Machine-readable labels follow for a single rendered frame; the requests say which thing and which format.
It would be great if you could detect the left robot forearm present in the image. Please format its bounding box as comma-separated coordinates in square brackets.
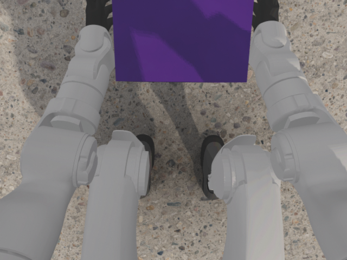
[20, 25, 115, 174]

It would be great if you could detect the left robot foot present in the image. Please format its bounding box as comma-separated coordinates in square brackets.
[136, 134, 155, 199]

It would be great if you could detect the robot left hand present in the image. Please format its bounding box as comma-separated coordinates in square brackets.
[86, 0, 113, 31]

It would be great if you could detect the robot right upper arm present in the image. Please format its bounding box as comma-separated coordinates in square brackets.
[270, 122, 347, 260]

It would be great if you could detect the carton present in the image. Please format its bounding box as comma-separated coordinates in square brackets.
[112, 0, 254, 83]

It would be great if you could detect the right robot forearm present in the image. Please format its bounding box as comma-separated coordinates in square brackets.
[248, 21, 347, 138]

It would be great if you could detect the left robot shin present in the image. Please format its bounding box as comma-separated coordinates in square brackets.
[95, 130, 143, 175]

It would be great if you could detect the robot right hand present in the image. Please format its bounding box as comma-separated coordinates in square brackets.
[252, 0, 279, 31]

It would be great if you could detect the robot left upper arm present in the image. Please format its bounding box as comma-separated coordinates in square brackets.
[0, 126, 98, 260]

